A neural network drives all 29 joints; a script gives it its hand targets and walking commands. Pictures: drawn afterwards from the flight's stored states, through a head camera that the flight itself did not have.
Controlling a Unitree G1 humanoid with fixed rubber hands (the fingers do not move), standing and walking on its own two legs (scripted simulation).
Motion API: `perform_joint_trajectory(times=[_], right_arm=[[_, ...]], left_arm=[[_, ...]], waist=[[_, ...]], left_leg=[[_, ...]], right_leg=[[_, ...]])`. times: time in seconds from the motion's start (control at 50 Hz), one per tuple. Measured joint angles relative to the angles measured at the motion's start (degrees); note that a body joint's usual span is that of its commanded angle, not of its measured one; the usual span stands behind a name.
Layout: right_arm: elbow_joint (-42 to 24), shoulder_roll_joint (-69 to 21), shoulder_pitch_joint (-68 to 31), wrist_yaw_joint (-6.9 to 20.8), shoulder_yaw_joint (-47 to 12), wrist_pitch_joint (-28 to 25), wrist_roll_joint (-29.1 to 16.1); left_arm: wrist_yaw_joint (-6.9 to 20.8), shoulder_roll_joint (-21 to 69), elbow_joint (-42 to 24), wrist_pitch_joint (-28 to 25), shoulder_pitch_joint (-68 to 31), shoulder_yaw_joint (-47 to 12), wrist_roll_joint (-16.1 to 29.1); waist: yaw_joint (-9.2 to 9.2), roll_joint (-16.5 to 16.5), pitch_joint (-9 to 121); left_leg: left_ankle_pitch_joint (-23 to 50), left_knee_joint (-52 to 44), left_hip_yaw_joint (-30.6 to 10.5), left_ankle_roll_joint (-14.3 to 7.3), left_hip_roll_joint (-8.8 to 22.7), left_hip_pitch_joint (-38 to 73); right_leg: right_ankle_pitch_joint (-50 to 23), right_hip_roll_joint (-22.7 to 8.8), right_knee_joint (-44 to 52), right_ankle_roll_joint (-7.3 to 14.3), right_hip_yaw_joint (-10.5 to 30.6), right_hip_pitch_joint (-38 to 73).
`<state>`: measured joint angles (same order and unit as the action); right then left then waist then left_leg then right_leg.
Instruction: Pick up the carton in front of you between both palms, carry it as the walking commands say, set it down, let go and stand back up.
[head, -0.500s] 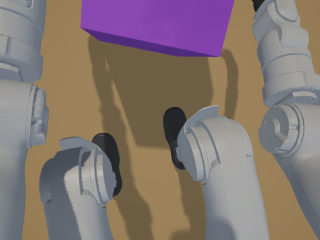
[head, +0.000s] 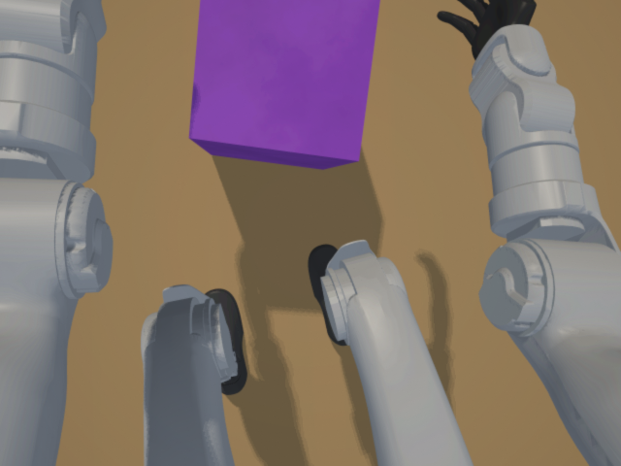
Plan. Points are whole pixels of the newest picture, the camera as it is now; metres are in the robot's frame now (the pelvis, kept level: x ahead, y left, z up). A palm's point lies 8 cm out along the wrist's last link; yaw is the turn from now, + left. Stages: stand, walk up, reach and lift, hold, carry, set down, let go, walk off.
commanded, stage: set down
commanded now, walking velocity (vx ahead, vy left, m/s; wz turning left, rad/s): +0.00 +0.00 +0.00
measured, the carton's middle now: (278, 91) +0.54 -0.08 -0.34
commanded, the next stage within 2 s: let go in 0.50 s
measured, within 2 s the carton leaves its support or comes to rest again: neither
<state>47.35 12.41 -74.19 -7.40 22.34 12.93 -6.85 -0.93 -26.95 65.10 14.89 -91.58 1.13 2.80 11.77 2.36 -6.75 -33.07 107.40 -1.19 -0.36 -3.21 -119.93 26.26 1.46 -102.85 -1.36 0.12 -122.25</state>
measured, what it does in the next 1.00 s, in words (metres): rises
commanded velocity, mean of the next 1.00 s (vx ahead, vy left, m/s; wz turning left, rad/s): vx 0.00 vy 0.00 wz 0.00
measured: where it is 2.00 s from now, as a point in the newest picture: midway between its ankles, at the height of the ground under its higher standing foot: (283, 334)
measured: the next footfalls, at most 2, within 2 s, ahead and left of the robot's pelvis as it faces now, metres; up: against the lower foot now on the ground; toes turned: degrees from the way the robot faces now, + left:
none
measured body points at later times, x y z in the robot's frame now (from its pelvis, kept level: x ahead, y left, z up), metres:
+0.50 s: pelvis +0.03 +0.00 +0.13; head +0.35 -0.01 +0.44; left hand +0.64 +0.10 +0.04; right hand +0.51 -0.28 +0.04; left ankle +0.08 +0.11 -0.43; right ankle +0.12 -0.12 -0.43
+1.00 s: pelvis +0.07 -0.02 +0.25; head +0.30 -0.02 +0.64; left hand +0.47 +0.15 +0.14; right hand +0.41 -0.27 +0.15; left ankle +0.08 +0.11 -0.43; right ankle +0.12 -0.12 -0.43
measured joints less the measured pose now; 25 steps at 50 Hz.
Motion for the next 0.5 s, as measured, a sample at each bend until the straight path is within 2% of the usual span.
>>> perform_joint_trajectory(times=[0.22, 0.5], right_arm=[[-5.9, -0.4, 6.3, 2.2, 1.7, 2.7, 0.8], [-6.9, -1.8, 10.9, 4.1, 3.0, 2.0, 3.6]], left_arm=[[0.3, 2.4, -7.6, 3.5, 6.1, 1.5, -2.6], [1.9, 4.2, -6.0, 2.1, 10.4, 6.2, -5.0]], waist=[[-0.33, 0.4, 5.9], [-0.81, 1.2, 9.1]], left_leg=[[2.2, -11.7, -1.1, 0.1, -0.5, 6.3], [7.7, -30.3, -1.4, 0.1, -0.6, 20.1]], right_leg=[[-1.7, -0.2, 11.7, 0.1, -0.2, 6.8], [-6.7, -0.2, 29.7, 0.1, 0.8, 20.5]])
